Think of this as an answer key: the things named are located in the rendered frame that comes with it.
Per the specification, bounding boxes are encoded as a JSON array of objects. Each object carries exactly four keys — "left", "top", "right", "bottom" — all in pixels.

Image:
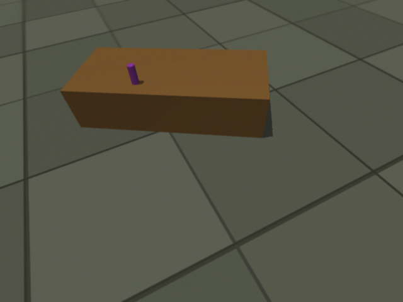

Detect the can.
[{"left": 127, "top": 63, "right": 139, "bottom": 85}]

